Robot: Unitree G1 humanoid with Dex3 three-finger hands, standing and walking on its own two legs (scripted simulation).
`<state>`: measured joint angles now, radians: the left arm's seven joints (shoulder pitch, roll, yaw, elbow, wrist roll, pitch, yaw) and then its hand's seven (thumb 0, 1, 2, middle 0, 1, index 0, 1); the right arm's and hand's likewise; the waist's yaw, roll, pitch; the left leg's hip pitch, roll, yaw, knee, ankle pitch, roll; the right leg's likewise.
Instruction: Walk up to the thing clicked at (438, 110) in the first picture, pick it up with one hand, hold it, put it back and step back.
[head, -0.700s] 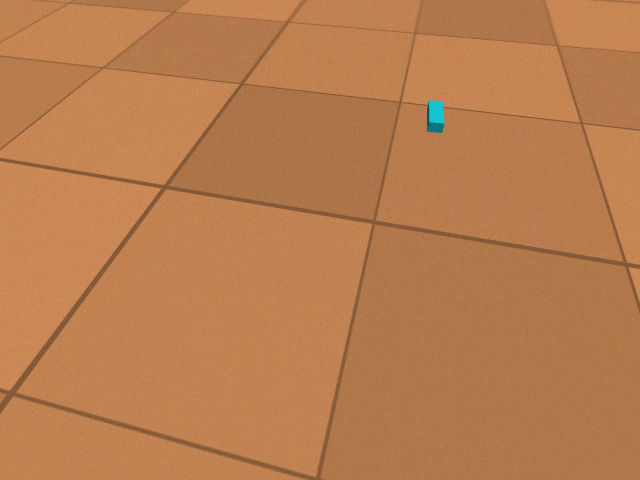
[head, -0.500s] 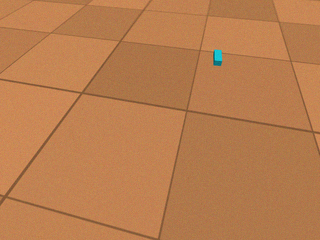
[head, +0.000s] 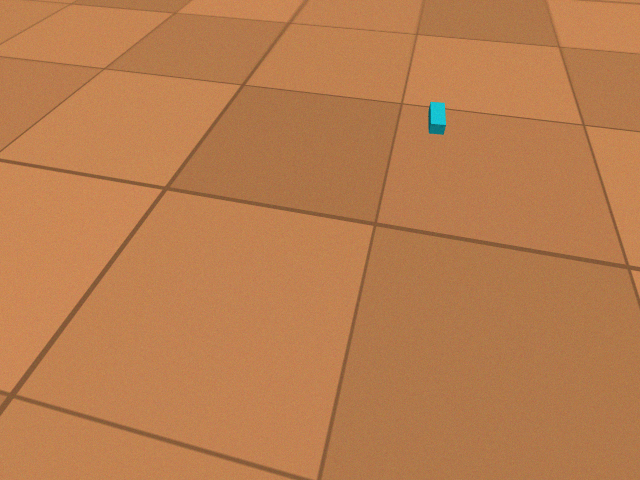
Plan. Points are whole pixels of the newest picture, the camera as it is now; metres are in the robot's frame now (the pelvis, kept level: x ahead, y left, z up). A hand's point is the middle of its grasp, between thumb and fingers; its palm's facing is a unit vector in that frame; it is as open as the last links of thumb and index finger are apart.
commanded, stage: stand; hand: left
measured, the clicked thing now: (436, 117) +1.99 -0.65 -0.75
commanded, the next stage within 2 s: walk up in 0.42 s
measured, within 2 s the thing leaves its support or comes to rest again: neither
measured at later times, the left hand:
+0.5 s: hand out of the picture +0.07 +0.26 -0.15, palm faces -0.09 -0.94 -0.33, open 7.3 cm
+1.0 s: hand (224, 371) +0.31 +0.17 -0.13, palm faces -0.37 -0.82 -0.44, open 7.3 cm
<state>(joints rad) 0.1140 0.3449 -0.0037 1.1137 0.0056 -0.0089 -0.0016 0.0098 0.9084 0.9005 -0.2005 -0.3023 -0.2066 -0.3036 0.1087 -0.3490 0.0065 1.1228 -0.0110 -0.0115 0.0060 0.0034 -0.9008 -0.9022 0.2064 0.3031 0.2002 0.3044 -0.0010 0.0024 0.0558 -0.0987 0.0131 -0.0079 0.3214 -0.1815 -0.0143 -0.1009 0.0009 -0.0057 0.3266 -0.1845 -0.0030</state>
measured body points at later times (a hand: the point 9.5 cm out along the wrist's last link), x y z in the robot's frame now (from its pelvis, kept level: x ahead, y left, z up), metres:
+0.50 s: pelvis +0.00 +0.00 +0.00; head +0.01 -0.01 +0.45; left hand +0.08 +0.31 -0.13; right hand +0.08 -0.31 -0.13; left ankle +0.00 +0.13 -0.75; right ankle +0.00 -0.12 -0.74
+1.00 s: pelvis +0.18 -0.08 -0.01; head +0.16 -0.12 +0.44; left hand +0.33 +0.21 -0.10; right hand +0.20 -0.43 -0.12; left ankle +0.35 +0.01 -0.69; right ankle +0.09 -0.20 -0.75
